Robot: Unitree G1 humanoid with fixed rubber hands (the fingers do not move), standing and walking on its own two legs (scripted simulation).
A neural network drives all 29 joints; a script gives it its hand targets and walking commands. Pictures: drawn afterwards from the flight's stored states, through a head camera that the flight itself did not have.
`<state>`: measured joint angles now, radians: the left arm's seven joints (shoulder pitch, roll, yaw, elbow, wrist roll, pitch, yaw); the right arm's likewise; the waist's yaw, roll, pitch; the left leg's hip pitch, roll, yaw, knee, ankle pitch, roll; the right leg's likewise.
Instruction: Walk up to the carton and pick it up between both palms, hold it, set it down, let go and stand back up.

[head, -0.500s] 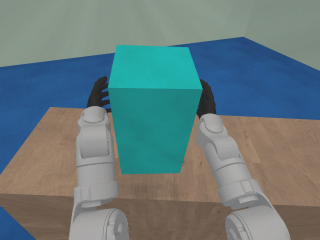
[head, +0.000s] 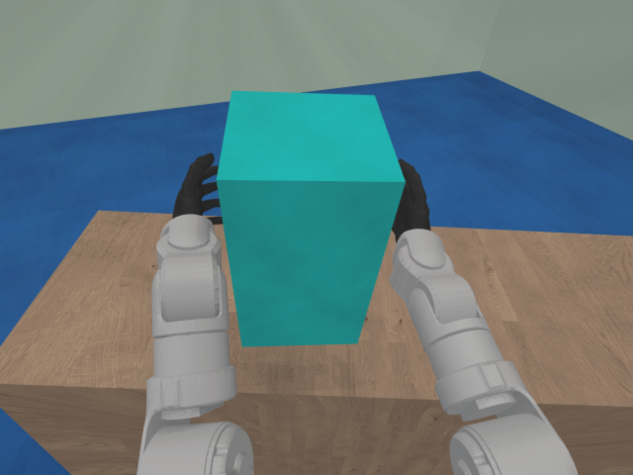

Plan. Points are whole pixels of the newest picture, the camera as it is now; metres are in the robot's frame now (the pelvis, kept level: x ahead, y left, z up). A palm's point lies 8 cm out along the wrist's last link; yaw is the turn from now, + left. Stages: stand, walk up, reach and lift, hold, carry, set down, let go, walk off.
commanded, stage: hold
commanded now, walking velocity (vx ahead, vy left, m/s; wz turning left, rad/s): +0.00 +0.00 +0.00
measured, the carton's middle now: (302, 232) +0.39 +0.00 +0.15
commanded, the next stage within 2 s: set down in 1.40 s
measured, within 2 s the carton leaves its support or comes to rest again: neither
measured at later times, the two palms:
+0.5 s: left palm (194, 220) +0.37 +0.13 +0.20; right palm (411, 223) +0.36 -0.13 +0.19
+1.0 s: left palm (198, 223) +0.36 +0.12 +0.20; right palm (417, 225) +0.36 -0.13 +0.19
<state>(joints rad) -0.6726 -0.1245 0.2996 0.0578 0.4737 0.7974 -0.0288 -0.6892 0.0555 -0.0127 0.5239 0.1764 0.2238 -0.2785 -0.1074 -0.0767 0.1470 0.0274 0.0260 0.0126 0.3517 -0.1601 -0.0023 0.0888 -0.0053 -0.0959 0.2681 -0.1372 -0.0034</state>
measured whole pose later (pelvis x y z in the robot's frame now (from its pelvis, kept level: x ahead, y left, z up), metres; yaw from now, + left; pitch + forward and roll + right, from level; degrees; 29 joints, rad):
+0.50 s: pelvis +0.00 -0.01 +0.00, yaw +0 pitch -12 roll -1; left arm -0.70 -0.12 0.34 0.10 0.47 0.79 -0.04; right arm -0.72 0.07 -0.03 0.55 0.15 0.23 -0.28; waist -0.10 -0.08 0.14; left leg 0.03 0.03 0.00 0.33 -0.14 -0.01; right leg 0.08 0.00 -0.11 0.27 -0.14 -0.01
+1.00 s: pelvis +0.00 -0.01 +0.00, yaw +0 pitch -13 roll -1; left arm -0.67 -0.13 0.31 0.05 0.48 0.80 -0.03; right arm -0.71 0.06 -0.03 0.52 0.16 0.24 -0.26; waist -0.11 -0.08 0.16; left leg 0.04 0.03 0.02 0.34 -0.15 -0.01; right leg 0.09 0.00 -0.09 0.27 -0.13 -0.01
